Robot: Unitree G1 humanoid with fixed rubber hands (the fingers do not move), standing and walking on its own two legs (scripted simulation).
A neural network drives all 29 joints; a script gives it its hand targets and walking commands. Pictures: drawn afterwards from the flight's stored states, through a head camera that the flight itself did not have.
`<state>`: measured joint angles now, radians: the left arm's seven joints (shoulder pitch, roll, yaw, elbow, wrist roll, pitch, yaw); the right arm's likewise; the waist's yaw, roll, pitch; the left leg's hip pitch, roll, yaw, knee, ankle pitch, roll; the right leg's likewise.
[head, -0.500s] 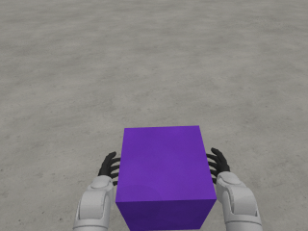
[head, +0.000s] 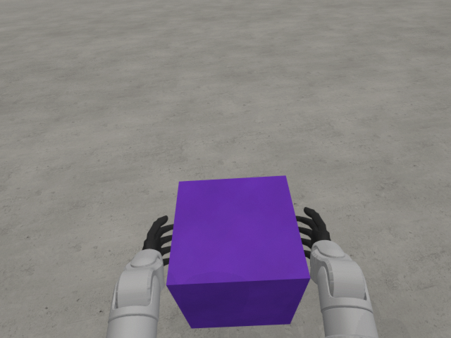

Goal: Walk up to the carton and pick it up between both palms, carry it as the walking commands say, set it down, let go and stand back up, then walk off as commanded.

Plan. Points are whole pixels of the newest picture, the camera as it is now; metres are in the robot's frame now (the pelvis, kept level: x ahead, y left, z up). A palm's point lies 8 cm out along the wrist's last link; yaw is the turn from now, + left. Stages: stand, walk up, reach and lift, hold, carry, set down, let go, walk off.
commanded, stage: hold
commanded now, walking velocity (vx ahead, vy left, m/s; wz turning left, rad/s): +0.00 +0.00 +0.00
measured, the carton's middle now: (236, 255) +0.31 +0.01 -0.03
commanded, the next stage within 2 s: set down in 0.12 s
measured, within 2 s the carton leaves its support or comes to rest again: neither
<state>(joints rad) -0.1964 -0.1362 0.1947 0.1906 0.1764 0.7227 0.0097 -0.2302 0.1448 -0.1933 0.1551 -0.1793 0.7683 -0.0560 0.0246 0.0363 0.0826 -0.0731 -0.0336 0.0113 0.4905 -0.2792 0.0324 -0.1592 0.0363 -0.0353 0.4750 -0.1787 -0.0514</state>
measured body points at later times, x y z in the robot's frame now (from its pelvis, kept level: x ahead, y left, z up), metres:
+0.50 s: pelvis -0.01 +0.02 -0.01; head -0.02 +0.01 +0.44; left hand +0.29 +0.17 -0.01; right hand +0.30 -0.14 -0.01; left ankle +0.00 +0.10 -0.74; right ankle +0.06 -0.09 -0.74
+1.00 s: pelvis -0.03 +0.02 -0.04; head +0.10 +0.01 +0.39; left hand +0.33 +0.15 -0.10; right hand +0.33 -0.16 -0.10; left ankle +0.00 +0.10 -0.74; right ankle +0.06 -0.09 -0.74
